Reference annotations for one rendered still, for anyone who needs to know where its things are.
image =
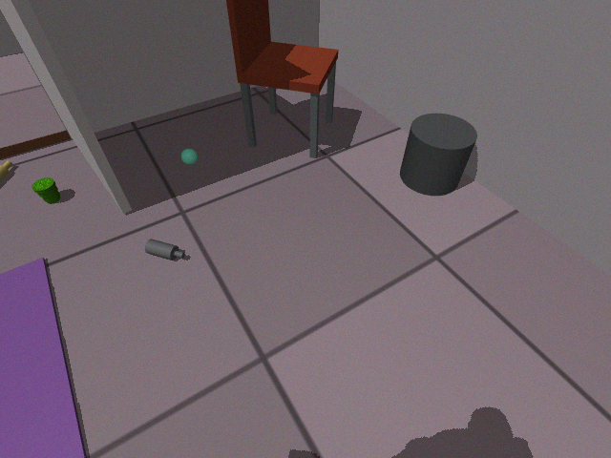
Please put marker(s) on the chair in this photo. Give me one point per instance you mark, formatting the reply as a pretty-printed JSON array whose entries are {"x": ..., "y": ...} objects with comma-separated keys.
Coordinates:
[{"x": 277, "y": 65}]

